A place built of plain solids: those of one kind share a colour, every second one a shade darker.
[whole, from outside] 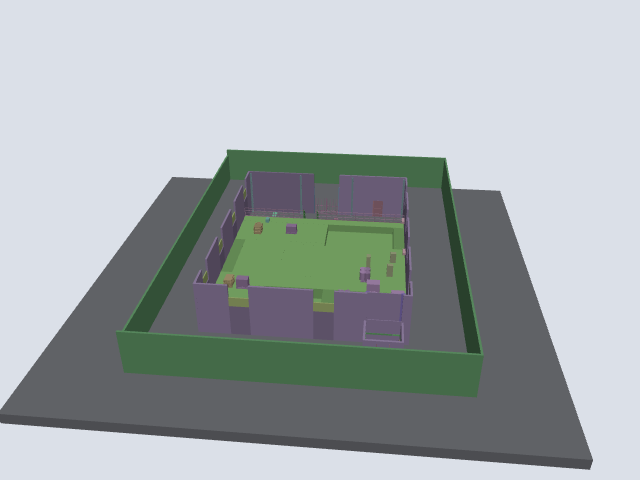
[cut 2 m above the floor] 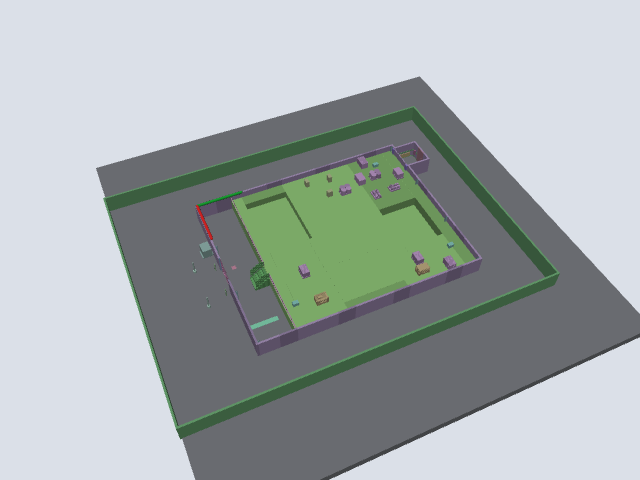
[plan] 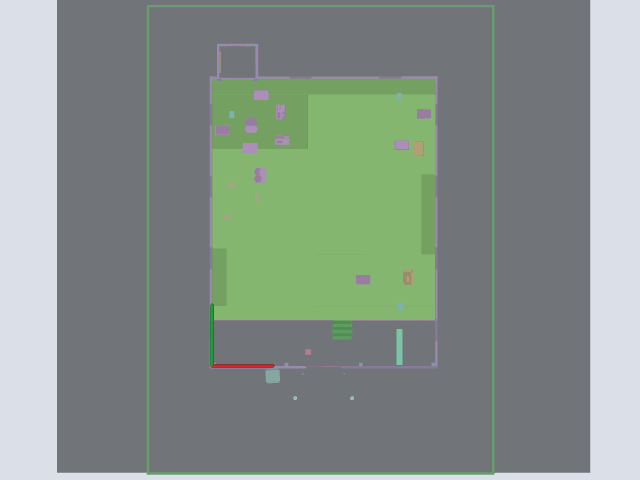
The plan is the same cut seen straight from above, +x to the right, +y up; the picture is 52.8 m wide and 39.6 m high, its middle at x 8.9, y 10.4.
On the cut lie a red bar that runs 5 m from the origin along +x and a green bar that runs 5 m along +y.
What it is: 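A works' hall with a walk round sunk beds; one tall room; a strip of floor behind the doors, a deck 1.26 m over it that fills the rest, and 3 sunk grounds in the deck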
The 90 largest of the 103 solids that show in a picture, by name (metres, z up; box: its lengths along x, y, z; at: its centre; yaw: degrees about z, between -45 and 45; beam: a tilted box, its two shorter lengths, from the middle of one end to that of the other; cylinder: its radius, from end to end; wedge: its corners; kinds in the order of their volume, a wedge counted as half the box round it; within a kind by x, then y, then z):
{
 "raised_floor_bank_1": {"box": [1.2, 4.25, 1.31], "at": [0.6, 7.08, 0.6]},
 "raised_floor_bank_2": {"box": [1.2, 0.5, 1.31], "at": [0.6, 9.45, 0.6]},
 "raised_floor_bank_3": {"box": [7.9, 4.5, 1.31], "at": [3.95, 20.15, 0.6]},
 "raised_floor_bank_4": {"box": [7.9, 0.02, 1.31], "at": [3.95, 22.4, 0.6]},
 "raised_floor_bank_5": {"box": [7.35, 4.75, 0.47], "at": [4.88, 7.33, 0.18]},
 "raised_floor_bank_6": {"box": [12.7, 6.1, 1.31], "at": [6.35, 12.75, 0.6]},
 "raised_floor_bank_7": {"box": [18.4, 1.2, 1.31], "at": [9.2, 4.35, 0.6]},
 "raised_floor_bank_8": {"box": [18.4, 2.1, 1.31], "at": [9.2, 16.85, 0.6]},
 "raised_floor_bank_9": {"box": [18.4, 1.3, 1.31], "at": [9.2, 23.05, 0.6]},
 "raised_floor_bank_10": {"box": [4.15, 0.02, 1.31], "at": [10.62, 9.2, 0.6]},
 "raised_floor_bank_11": {"box": [4.15, 0.5, 1.31], "at": [10.62, 9.45, 0.6]},
 "raised_floor_bank_12": {"box": [5.75, 4.5, 0.17], "at": [10.78, 20.15, 0.04]},
 "raised_floor_bank_13": {"box": [9.85, 4.25, 1.31], "at": [13.47, 7.08, 0.6]},
 "raised_floor_bank_14": {"box": [4.55, 6.6, 1.31], "at": [14.97, 12.5, 0.6]},
 "raised_floor_bank_15": {"box": [4.75, 4.5, 1.31], "at": [16.02, 20.15, 0.6]},
 "raised_floor_bank_16": {"box": [4.75, 0.02, 1.31], "at": [16.02, 22.4, 0.6]},
 "raised_floor_bank_17": {"box": [1.15, 0.5, 1.31], "at": [17.82, 9.45, 0.6]},
 "raised_floor_bank_18": {"box": [1.15, 6.1, 1.31], "at": [17.82, 12.75, 0.6]},
 "yard_bound_1": {"box": [0.2, 38.75, 4.31], "at": [-5.29, 10.42, 2.1]},
 "yard_bound_2": {"box": [28.68, 0.2, 4.31], "at": [8.95, -8.86, 2.1]},
 "yard_bound_3": {"box": [28.68, 0.2, 4.31], "at": [8.95, 29.69, 2.1]},
 "yard_bound_4": {"box": [0.2, 38.75, 3.61], "at": [23.19, 10.42, 1.75]},
 "wall_1": {"box": [0.2, 2.26, 5.25], "at": [-0.1, 0.93, 2.58]},
 "wall_2": {"box": [0.2, 1.81, 3.1], "at": [-0.1, 2.95, 1.5]},
 "wall_3": {"box": [0.2, 4.16, 5.25], "at": [-0.1, 5.92, 2.58]},
 "wall_4": {"box": [0.2, 1.81, 3.1], "at": [-0.1, 8.9, 1.5]},
 "wall_5": {"box": [0.2, 4.11, 5.25], "at": [-0.1, 11.85, 2.58]},
 "wall_6": {"box": [0.2, 1.81, 3.1], "at": [-0.1, 14.8, 1.5]},
 "wall_7": {"box": [0.2, 4.16, 5.25], "at": [-0.1, 17.77, 2.58]},
 "wall_8": {"box": [0.2, 1.81, 3.1], "at": [-0.1, 20.75, 1.5]},
 "wall_9": {"box": [0.2, 2.26, 5.25], "at": [-0.1, 22.77, 2.58]},
 "wall_10": {"box": [0.8, 0.2, 5.25], "at": [0.2, 23.8, 2.58]},
 "wall_11": {"box": [0.2, 2.9, 2.45], "at": [0.5, 25.15, 1.18]},
 "wall_12": {"box": [3.12, 0.06, 5.25], "at": [2.1, 23.67, 2.58]},
 "wall_13": {"box": [3.0, 0.06, 2.45], "at": [2.1, 23.73, 1.18]},
 "wall_14": {"box": [3.4, 0.2, 2.45], "at": [2.1, 26.5, 1.18]},
 "wall_15": {"box": [0.2, 2.9, 2.45], "at": [3.7, 25.15, 1.18]},
 "wall_16": {"box": [7.91, 0.2, 5.25], "at": [3.75, -0.1, 2.58]},
 "wall_17": {"box": [2.81, 0.2, 5.25], "at": [5.0, 23.8, 2.58]},
 "wall_18": {"box": [1.81, 0.2, 3.1], "at": [7.3, 23.8, 1.5]},
 "wall_19": {"box": [5.61, 0.2, 5.25], "at": [11.0, 23.8, 2.58]},
 "wall_20": {"box": [7.91, 0.2, 5.25], "at": [14.65, -0.1, 2.58]},
 "wall_21": {"box": [1.81, 0.2, 3.1], "at": [14.7, 23.8, 1.5]},
 "wall_22": {"box": [3.01, 0.2, 5.25], "at": [17.1, 23.8, 2.58]},
 "wall_23": {"box": [0.2, 2.26, 5.25], "at": [18.5, 0.93, 2.58]},
 "wall_24": {"box": [0.2, 1.81, 3.1], "at": [18.5, 2.95, 1.5]},
 "wall_25": {"box": [0.2, 4.16, 5.25], "at": [18.5, 5.92, 2.58]},
 "wall_26": {"box": [0.2, 1.81, 3.1], "at": [18.5, 8.9, 1.5]},
 "wall_27": {"box": [0.2, 4.11, 5.25], "at": [18.5, 11.85, 2.58]},
 "wall_28": {"box": [0.2, 1.81, 3.1], "at": [18.5, 14.8, 1.5]},
 "wall_29": {"box": [0.2, 4.16, 5.25], "at": [18.5, 17.77, 2.58]},
 "wall_30": {"box": [0.2, 1.81, 3.1], "at": [18.5, 20.75, 1.5]},
 "wall_31": {"box": [0.2, 2.26, 5.25], "at": [18.5, 22.77, 2.58]},
 "pallet_load_1": {"box": [1.13, 0.7, 1.14], "at": [0.86, 19.45, 1.78]},
 "pallet_load_2": {"box": [1.21, 0.78, 1.2], "at": [0.86, 19.45, 1.81]},
 "pallet_load_3": {"box": [1.14, 0.71, 1.19], "at": [3.13, 18.0, 1.81]},
 "pallet_load_4": {"box": [1.23, 0.83, 1.25], "at": [3.14, 18.0, 1.84]},
 "pallet_load_5": {"cylinder": 0.3, "from": [3.42, 20.14, 1.4], "to": [3.42, 20.14, 2.27]},
 "pallet_load_6": {"cylinder": 0.3, "from": [3.44, 19.55, 1.4], "to": [3.44, 19.55, 2.27]},
 "pallet_load_7": {"cylinder": 0.3, "from": [3.78, 15.45, 1.4], "to": [3.78, 15.45, 2.27]},
 "pallet_load_8": {"cylinder": 0.3, "from": [3.79, 16.04, 1.4], "to": [3.79, 16.04, 2.27]},
 "pallet_load_9": {"box": [1.08, 0.68, 1.01], "at": [4.06, 22.35, 1.72]},
 "pallet_load_10": {"box": [1.13, 0.76, 0.86], "at": [4.06, 22.35, 1.83]},
 "pallet_load_11": {"cylinder": 0.3, "from": [4.2, 16.02, 1.4], "to": [4.2, 16.02, 2.27]},
 "pallet_load_12": {"box": [0.49, 1.2, 0.2], "at": [5.53, 20.96, 1.31]},
 "pallet_load_13": {"box": [1.2, 0.49, 0.2], "at": [5.79, 18.5, 1.31]},
 "pallet_load_14": {"box": [1.12, 0.74, 0.74], "at": [12.46, 7.12, 1.78]},
 "pallet_load_15": {"box": [1.08, 0.68, 1.04], "at": [15.64, 18.22, 1.73]},
 "pallet_load_16": {"box": [1.13, 0.74, 0.89], "at": [15.64, 18.22, 1.85]},
 "pallet_load_17": {"box": [0.63, 0.8, 1.08], "at": [17.21, 20.81, 1.9]},
 "pallet_load_18": {"box": [1.15, 0.75, 1.15], "at": [17.5, 20.81, 1.79]},
 "pallet_load_19": {"box": [1.1, 0.7, 1.17], "at": [17.5, 20.81, 1.8]},
 "door_landing_1": {"box": [1.62, 0.28, 0.23], "at": [10.75, 2.33, 0.07]},
 "door_landing_2": {"box": [1.62, 0.28, 0.41], "at": [10.75, 2.59, 0.15]},
 "door_landing_3": {"box": [1.62, 0.28, 0.59], "at": [10.75, 2.85, 0.24]},
 "door_landing_4": {"box": [1.62, 0.28, 0.77], "at": [10.75, 3.11, 0.34]},
 "door_landing_5": {"box": [1.62, 0.28, 0.95], "at": [10.75, 3.37, 0.42]},
 "door_landing_6": {"box": [1.62, 0.28, 1.13], "at": [10.75, 3.63, 0.52]},
 "beyond_tote_tank_1": {"box": [1.18, 0.94, 1.02], "at": [5.0, -0.82, 0.63], "yaw": 3.0},
 "tote_stack_1": {"box": [0.6, 0.4, 1.08], "at": [1.26, 12.28, 1.8]},
 "tote_stack_2": {"box": [0.6, 0.4, 1.28], "at": [1.58, 14.9, 1.9]},
 "tote_stack_3": {"box": [0.4, 0.6, 1.62], "at": [3.73, 13.95, 2.07]},
 "pallet_stack_1": {"box": [0.73, 1.11, 0.86], "at": [17.04, 17.95, 1.64]},
 "window_pane_1": {"box": [1.8, 0.1, 0.91], "at": [7.3, 23.85, 3.49]},
 "window_pane_2": {"box": [1.8, 0.1, 0.91], "at": [14.7, 23.85, 3.49]},
 "window_pane_3": {"box": [0.1, 1.8, 0.91], "at": [18.55, 20.75, 3.49]},
 "pier_1": {"box": [0.34, 0.17, 5.25], "at": [0.6, 23.61, 2.58]},
 "trench_plates_1": {"box": [0.5, 2.96, 0.07], "at": [15.45, 1.57, -0.02]},
 "carton_1": {"box": [0.4, 0.6, 0.4], "at": [15.54, 4.88, 1.46]},
 "door_leaf_1": {"box": [1.0, 0.044, 2.15], "at": [3.05, 0.0, 1.02]}
}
